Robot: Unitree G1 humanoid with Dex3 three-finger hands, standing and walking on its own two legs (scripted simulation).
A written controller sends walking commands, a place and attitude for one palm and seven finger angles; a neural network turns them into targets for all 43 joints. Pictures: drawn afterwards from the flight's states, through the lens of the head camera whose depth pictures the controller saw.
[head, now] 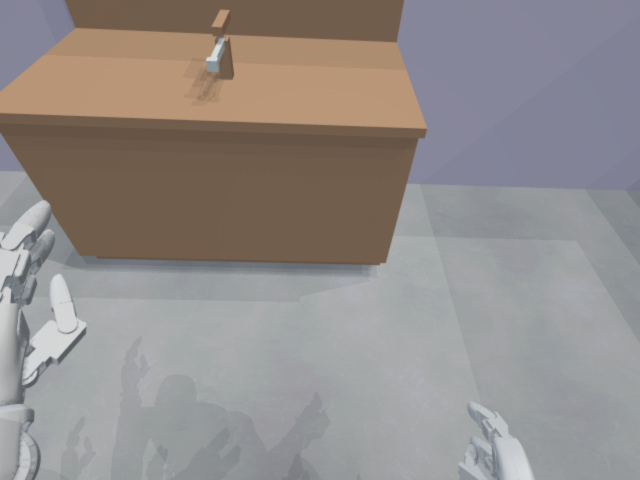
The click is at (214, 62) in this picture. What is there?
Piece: tap's lever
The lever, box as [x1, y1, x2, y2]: [206, 57, 219, 71]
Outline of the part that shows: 207,57 207,70 217,71 219,68 217,57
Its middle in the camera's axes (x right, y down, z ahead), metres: -0.29 -0.46 +1.01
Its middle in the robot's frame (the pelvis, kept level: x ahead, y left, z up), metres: +1.05 +0.35 +0.03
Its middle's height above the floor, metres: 0.80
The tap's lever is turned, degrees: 0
